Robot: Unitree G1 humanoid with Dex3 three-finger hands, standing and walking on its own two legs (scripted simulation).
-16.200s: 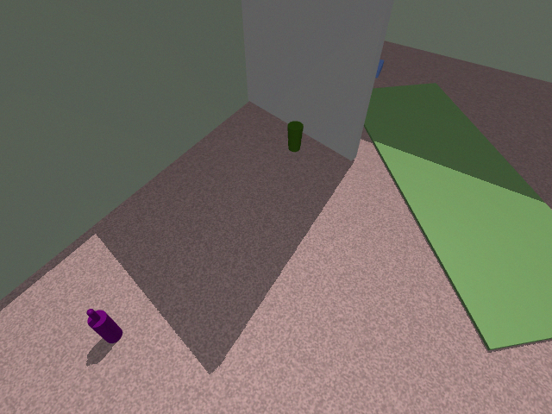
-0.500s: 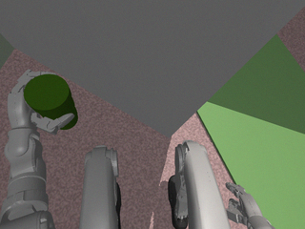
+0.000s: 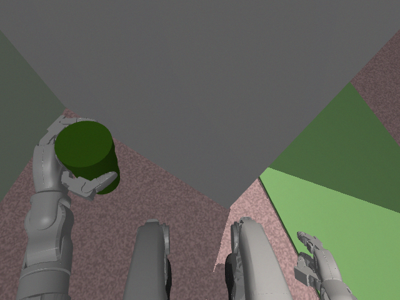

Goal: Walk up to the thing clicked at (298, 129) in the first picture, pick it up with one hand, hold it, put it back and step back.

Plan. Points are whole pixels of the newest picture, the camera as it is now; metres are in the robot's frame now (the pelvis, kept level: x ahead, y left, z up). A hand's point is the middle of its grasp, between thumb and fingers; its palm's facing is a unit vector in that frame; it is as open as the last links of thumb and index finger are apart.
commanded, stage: lift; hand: left
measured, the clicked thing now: (95, 163) +0.37 +0.21 -0.01
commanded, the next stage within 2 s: hold in 1.30 s
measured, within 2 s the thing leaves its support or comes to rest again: neither
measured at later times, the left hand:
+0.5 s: hand (61, 129) +0.36 +0.20 +0.14, palm faces +0.13 -0.99 -0.03, open 11.3 cm
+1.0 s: hand (55, 105) +0.36 +0.18 +0.19, palm faces +0.13 -0.99 -0.01, open 11.3 cm
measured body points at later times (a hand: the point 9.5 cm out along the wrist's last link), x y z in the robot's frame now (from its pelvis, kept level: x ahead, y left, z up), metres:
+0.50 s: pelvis +0.03 +0.00 +0.11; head +0.12 +0.02 +0.55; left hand +0.35 +0.25 +0.14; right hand +0.17 -0.24 +0.00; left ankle +0.06 +0.13 -0.52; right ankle +0.06 -0.14 -0.52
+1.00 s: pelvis +0.04 -0.01 +0.16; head +0.10 +0.01 +0.60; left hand +0.35 +0.24 +0.19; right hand +0.17 -0.25 +0.05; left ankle +0.06 +0.13 -0.52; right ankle +0.06 -0.14 -0.52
